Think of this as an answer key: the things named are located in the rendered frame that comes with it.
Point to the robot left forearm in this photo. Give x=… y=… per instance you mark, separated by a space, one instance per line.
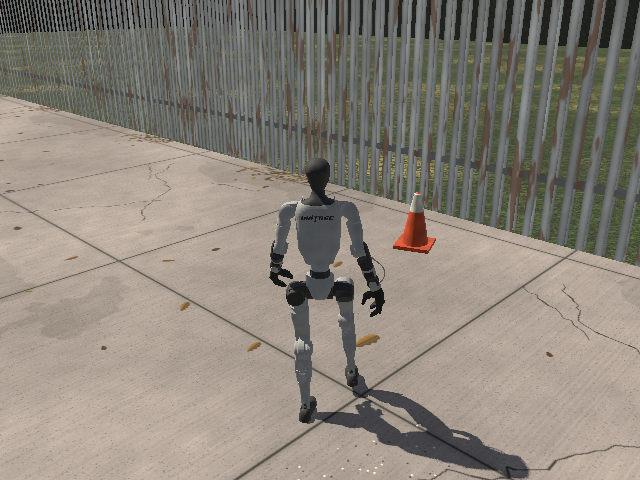
x=276 y=260

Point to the right robot foot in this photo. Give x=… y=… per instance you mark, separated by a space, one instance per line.
x=352 y=378

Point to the left robot upper arm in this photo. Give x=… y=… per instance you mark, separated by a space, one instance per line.
x=286 y=212

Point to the robot right forearm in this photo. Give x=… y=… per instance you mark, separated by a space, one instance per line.
x=368 y=270

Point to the left robot hand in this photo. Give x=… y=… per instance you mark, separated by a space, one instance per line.
x=282 y=272

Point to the right robot upper arm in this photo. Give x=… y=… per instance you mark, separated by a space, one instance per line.
x=350 y=211

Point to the humanoid robot torso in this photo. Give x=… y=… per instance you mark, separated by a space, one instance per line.
x=318 y=234

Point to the right robot hand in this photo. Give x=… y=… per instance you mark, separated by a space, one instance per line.
x=378 y=303

